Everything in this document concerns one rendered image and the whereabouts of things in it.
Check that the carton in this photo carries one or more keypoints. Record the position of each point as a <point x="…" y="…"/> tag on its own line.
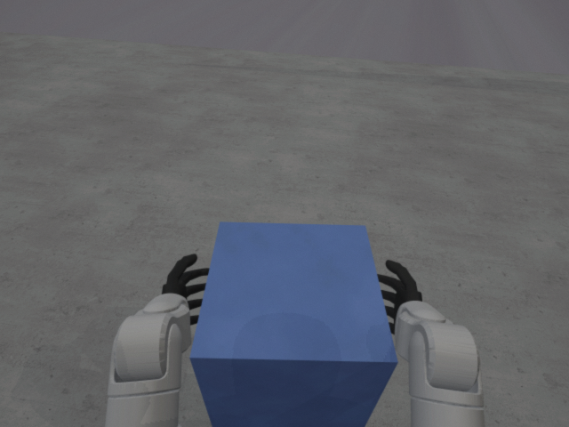
<point x="292" y="330"/>

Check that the left robot hand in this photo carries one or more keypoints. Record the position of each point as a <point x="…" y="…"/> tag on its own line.
<point x="177" y="280"/>

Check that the right robot forearm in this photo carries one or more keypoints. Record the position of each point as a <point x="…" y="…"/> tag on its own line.
<point x="445" y="379"/>

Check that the right robot hand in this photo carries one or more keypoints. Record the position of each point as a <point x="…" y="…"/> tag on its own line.
<point x="406" y="289"/>

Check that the left robot forearm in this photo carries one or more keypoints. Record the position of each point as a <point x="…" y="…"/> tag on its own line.
<point x="145" y="367"/>

